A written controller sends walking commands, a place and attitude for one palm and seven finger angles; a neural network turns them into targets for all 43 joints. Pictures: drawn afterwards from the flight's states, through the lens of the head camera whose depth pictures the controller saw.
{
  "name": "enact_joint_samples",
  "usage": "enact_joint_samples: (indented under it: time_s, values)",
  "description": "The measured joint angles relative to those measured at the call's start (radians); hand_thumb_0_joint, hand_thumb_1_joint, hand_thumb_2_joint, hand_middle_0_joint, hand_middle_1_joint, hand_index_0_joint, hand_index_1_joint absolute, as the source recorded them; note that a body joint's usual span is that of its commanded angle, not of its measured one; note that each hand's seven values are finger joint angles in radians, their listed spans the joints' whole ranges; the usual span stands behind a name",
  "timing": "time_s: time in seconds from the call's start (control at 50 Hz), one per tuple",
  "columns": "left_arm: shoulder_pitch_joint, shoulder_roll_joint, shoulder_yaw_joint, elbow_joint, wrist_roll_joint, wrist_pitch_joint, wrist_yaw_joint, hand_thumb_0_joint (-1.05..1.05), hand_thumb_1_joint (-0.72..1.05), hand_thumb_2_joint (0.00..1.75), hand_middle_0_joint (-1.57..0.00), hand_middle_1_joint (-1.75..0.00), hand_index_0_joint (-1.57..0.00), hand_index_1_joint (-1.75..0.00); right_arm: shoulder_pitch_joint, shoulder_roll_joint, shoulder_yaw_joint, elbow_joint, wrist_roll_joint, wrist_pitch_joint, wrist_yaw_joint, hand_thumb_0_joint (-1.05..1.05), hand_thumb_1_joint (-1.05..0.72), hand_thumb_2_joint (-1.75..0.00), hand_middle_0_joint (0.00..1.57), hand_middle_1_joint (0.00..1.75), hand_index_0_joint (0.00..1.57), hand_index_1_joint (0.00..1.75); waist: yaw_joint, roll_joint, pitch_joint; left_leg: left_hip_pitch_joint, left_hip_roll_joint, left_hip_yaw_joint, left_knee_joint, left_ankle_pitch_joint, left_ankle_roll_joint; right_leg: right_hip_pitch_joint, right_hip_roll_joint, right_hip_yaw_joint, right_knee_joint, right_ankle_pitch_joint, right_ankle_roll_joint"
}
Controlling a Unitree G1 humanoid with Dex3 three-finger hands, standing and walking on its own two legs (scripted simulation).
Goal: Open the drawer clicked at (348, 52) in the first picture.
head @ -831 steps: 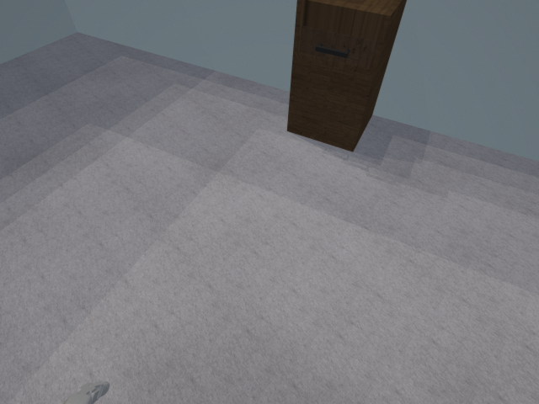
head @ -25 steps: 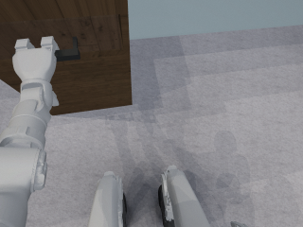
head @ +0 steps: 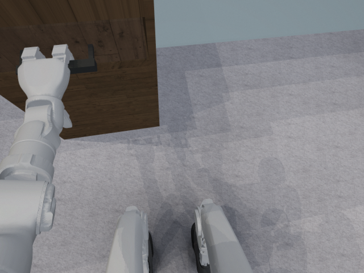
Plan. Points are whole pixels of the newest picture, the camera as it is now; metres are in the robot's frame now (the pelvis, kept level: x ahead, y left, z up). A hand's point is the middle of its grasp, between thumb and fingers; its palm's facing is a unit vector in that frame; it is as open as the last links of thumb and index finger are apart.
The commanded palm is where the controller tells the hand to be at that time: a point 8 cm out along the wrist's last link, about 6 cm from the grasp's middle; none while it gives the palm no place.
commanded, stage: close the thumb around the handle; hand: left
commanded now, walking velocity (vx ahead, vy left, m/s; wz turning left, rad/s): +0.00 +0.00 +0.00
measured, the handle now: (58, 60) +0.58 +0.25 -0.02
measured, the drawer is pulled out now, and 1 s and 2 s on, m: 0.00 0.01 0.08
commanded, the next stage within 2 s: pull the drawer open in 0.64 s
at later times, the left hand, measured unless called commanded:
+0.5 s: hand (57, 87) +0.52 +0.25 -0.04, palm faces -0.04 -0.01 -1.00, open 6.4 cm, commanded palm +0.51 +0.23 +0.01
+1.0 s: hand (57, 91) +0.51 +0.25 -0.04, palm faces -0.06 -0.02 -1.00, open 5.6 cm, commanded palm +0.49 +0.22 +0.01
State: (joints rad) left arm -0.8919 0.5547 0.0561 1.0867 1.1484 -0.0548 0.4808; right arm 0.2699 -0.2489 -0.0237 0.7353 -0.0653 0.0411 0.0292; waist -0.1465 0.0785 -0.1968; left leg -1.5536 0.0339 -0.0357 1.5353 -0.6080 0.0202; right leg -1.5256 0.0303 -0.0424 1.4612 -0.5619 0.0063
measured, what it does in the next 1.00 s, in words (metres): stands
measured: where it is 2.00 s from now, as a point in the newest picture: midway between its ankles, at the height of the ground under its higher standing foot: (174, 263)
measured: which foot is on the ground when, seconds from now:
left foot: down 0.00-1.00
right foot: down 0.00-1.00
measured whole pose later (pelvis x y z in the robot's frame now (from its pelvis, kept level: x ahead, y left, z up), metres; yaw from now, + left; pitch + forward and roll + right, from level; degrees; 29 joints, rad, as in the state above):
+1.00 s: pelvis +0.01 +0.00 +0.01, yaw +0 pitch +35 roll -4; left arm -0.84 0.54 0.05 1.03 1.12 -0.03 0.44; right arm 0.28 -0.25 -0.03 0.72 -0.05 0.05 0.03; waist -0.14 0.08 -0.20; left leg -1.51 0.04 -0.02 1.50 -0.61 0.02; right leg -1.49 0.03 -0.03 1.43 -0.56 0.01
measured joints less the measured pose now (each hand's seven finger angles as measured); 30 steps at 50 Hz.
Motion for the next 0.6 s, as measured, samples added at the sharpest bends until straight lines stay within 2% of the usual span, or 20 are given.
enact_joint_samples:
  time_s: [0.16, 0.5, 0.6]
  values:
    - [-0.006, -0.004, -0.006, 0.019, -0.008, 0.024, -0.013, 0.00, -0.27, 0.39, -0.30, -1.22, -0.32, -1.22, -0.011, -0.001, 0.005, -0.005, 0.004, -0.001, 0.000, 0.00, -0.91, -0.90, 0.21, 0.30, 0.20, 0.30, -0.005, 0.000, 0.000, 0.016, 0.001, 0.001, -0.015, 0.004, 0.000, 0.015, 0.001, 0.002, -0.014, 0.004, 0.000]
    - [-0.019, 0.010, -0.008, 0.015, -0.004, 0.003, -0.016, 0.00, 0.58, 0.76, -0.37, -1.31, -0.38, -1.32, -0.010, -0.006, 0.005, -0.013, 0.005, -0.003, -0.005, 0.00, -0.91, -0.90, 0.21, 0.30, 0.20, 0.30, -0.002, -0.003, 0.000, 0.000, -0.001, 0.000, 0.000, -0.001, -0.002, -0.002, 0.000, 0.000, 0.003, -0.003, -0.002]
    - [-0.021, 0.011, -0.007, 0.015, -0.007, 0.009, -0.019, 0.00, 0.74, 0.83, -0.37, -1.33, -0.39, -1.33, -0.013, -0.003, 0.009, -0.015, 0.008, -0.001, -0.004, 0.00, -0.91, -0.90, 0.21, 0.30, 0.20, 0.30, -0.004, -0.003, 0.003, 0.002, 0.000, 0.000, -0.001, 0.000, -0.001, 0.000, 0.001, 0.001, 0.001, 0.000, -0.001]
